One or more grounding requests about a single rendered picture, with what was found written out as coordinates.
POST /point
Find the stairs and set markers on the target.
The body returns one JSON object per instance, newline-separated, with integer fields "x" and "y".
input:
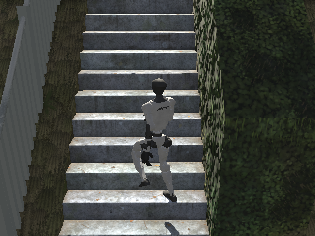
{"x": 128, "y": 44}

